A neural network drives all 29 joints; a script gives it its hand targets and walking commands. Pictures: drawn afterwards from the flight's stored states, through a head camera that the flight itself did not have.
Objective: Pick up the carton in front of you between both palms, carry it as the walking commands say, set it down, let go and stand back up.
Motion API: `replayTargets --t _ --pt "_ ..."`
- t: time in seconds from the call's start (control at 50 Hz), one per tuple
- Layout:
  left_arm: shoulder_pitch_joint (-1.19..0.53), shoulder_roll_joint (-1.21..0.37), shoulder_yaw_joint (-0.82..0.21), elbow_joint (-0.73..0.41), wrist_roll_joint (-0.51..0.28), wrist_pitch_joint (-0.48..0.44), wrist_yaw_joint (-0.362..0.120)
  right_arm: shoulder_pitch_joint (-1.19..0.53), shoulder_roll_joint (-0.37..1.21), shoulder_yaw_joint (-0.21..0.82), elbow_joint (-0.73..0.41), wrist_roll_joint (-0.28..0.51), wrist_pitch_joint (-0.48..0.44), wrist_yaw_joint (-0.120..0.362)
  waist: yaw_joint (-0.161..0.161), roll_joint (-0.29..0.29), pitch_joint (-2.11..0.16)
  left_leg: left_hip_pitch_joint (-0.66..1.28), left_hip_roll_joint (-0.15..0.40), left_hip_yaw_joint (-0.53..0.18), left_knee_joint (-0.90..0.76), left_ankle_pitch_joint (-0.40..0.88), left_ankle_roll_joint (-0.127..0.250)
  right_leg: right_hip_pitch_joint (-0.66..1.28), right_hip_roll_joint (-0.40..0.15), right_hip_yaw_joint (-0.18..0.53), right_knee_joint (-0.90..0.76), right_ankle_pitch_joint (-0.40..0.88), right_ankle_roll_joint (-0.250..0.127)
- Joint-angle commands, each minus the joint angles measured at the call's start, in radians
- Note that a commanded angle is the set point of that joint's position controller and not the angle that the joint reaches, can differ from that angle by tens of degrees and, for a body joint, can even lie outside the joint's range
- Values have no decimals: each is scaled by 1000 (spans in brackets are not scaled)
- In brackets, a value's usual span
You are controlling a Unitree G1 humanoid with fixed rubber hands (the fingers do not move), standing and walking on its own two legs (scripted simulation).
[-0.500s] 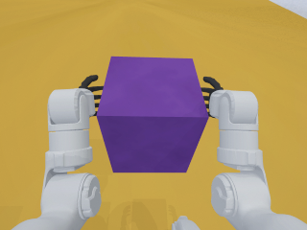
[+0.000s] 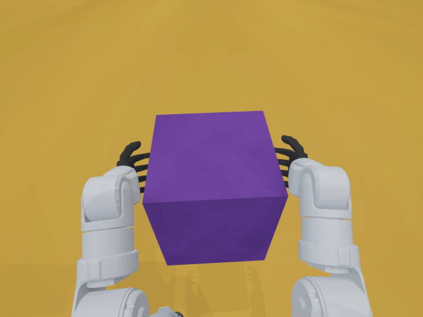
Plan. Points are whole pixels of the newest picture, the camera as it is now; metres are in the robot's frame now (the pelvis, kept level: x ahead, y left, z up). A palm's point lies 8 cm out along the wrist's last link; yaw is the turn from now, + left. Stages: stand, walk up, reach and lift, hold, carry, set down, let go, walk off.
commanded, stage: carry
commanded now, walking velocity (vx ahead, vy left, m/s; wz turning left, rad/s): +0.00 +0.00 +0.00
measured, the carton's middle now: (213, 191) +0.36 -0.01 +0.02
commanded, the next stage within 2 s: none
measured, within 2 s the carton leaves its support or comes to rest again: neither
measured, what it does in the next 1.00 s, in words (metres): walks ahead: left foot, then right foot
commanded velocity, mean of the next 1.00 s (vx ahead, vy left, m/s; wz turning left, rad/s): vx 0.00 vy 0.00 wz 0.00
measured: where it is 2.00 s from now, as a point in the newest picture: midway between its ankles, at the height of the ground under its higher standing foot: (216, 316)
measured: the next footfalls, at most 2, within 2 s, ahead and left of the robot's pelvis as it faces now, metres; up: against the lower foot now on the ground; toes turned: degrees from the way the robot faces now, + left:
left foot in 0.10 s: +0.24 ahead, +0.12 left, +0.00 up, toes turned -1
right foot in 0.42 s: +0.32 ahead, -0.11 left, +0.00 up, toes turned +11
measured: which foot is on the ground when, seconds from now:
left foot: up 0.00-0.08, down 0.10-1.00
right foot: down 0.00-0.14, up 0.16-0.40, down 0.42-1.00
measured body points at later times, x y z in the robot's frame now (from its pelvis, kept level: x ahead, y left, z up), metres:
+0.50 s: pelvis +0.23 +0.00 -0.01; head +0.19 +0.00 +0.43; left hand +0.51 +0.14 +0.09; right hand +0.50 -0.16 +0.08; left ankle +0.20 +0.11 -0.75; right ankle +0.28 -0.11 -0.75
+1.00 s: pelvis +0.25 -0.01 -0.02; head +0.21 -0.01 +0.43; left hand +0.52 +0.14 +0.07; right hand +0.52 -0.16 +0.07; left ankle +0.20 +0.11 -0.75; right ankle +0.28 -0.11 -0.75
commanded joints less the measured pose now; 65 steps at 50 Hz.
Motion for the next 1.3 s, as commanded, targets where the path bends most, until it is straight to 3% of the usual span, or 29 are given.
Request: replayTargets --t 0.0,0.04,0.06,0.08,0.1,0.12,0.14,0.16,0.2,0.24,0.32,0.38,0.4,0.42,0.44,0.46,0.56,0.64,0.86,1.04,1.28 --pt "-586 -1062 -712 -153 -414 -11 -259 -542 1174 721 -138 397 -36 228 43 -193 -422 4 -58 74 -145 82 7 426 -190 70 60 654 -68" --pt "-472 -1049 -746 -191 -396 -14 -262 -442 1150 745 -181 385 -34 241 44 -191 -417 128 -103 132 -288 163 2 408 -152 15 156 754 -33" --pt "-420 -1041 -762 -207 -392 -14 -264 -385 1140 753 -192 376 -33 249 30 -170 -439 305 -111 157 -387 276 10 327 -133 -25 256 747 -2" --pt "-375 -1030 -778 -224 -388 -14 -268 -324 1128 757 -197 365 -34 259 16 -135 -464 526 -54 126 -408 402 27 182 -123 -36 343 659 40" --pt "-334 -1011 -795 -240 -384 -13 -275 -259 1106 751 -207 352 -34 268 -1 -53 -514 769 116 -42 -303 704 57 -23 -111 -29 483 367 74" --pt "-331 -1037 -831 -251 -398 -2 -279 -215 1066 748 -206 317 -41 270 -13 203 -609 1139 311 -252 -129 1209 209 -367 -46 7 667 -67 97" --pt "-278 -1031 -839 -252 -405 -2 -286 -130 1060 743 -204 312 -48 271 -22 277 -625 1181 332 -316 -168 1242 273 -513 17 51 787 -368 99" --pt "-257 -1042 -857 -268 -410 -14 -292 -107 1057 752 -255 311 -55 274 -21 222 -598 1128 317 -270 -218 1109 258 -543 -5 92 815 -386 87" --pt "-232 -1048 -883 -326 -426 -35 -295 -107 1101 786 -346 328 -69 279 -7 88 -522 925 274 -182 -293 789 196 -462 -72 115 616 -322 82" --pt "-182 -1039 -903 -417 -426 -42 -285 -52 1115 795 -413 334 -74 284 0 87 -486 761 221 -89 -346 640 174 -318 -49 62 457 -246 101" --pt "-79 -998 -915 -469 -417 -33 -272 30 1046 817 -476 364 -58 296 -1 145 -479 625 173 28 -329 575 145 -146 -32 -7 273 6 97" --pt "-30 -935 -893 -449 -397 -4 -274 56 985 816 -452 361 -36 302 7 101 -413 497 116 53 -280 279 72 1 -75 -14 88 278 94" --pt "-21 -911 -883 -433 -391 9 -277 65 964 810 -424 349 -28 303 6 69 -398 423 108 48 -257 147 48 69 -132 28 93 320 89" --pt "-23 -881 -868 -412 -385 23 -280 66 941 804 -401 340 -19 303 0 -19 -371 352 80 50 -221 -20 24 100 -213 102 130 470 72" --pt "-24 -876 -851 -360 -373 26 -285 36 923 813 -410 343 -3 301 2 -111 -343 366 59 27 -250 -83 5 51 -244 122 147 436 33" --pt "5 -875 -830 -311 -367 29 -289 20 909 810 -395 343 11 302 5 -141 -294 389 65 19 -239 -107 -2 -14 -238 138 118 353 25" --pt "-6 -907 -810 -234 -365 28 -292 -28 934 823 -327 357 18 307 6 -86 -301 398 86 4 -185 110 -3 -17 -184 83 212 544 12" --pt "-70 -944 -833 -283 -392 18 -288 -61 976 825 -342 376 5 308 7 -52 -344 406 77 12 -163 121 -6 -2 -176 77 250 566 1" --pt "-68 -942 -868 -349 -412 11 -289 -11 982 820 -373 358 -10 299 8 -30 -362 419 77 -3 -157 94 12 -32 -163 72 262 431 -1" --pt "-67 -933 -862 -336 -403 17 -291 -20 973 822 -370 361 -5 302 9 -25 -296 378 81 -21 -210 -24 27 -72 -157 75 215 242 7" --pt "-27 -964 -868 -295 -380 -7 -299 18 1002 832 -333 344 -28 311 9 -22 -270 347 81 -32 -241 -92 37 -95 -154 77 184 133 14"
